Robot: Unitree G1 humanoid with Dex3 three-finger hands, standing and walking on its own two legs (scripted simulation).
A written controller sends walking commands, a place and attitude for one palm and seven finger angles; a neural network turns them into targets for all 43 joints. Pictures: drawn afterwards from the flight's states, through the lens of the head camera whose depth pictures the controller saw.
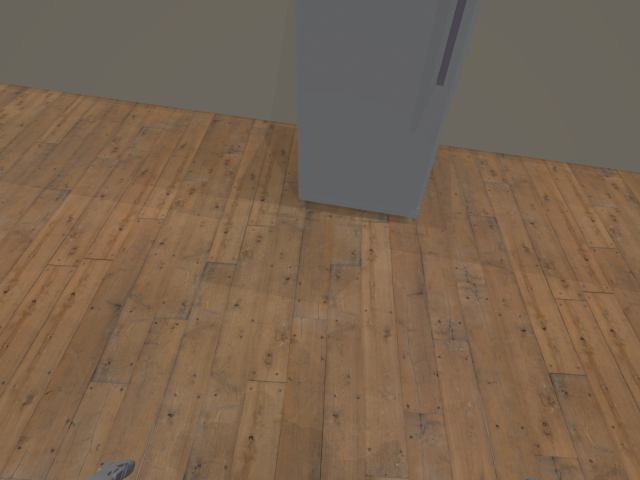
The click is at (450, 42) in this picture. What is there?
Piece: fridge door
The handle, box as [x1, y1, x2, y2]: [437, 0, 466, 85]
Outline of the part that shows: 466,0 458,0 437,79 437,84 440,85 443,84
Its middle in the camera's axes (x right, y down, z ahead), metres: +0.38 -0.65 +1.05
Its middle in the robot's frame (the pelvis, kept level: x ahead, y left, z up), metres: +1.26 -0.30 +0.14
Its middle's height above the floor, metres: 0.91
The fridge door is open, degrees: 0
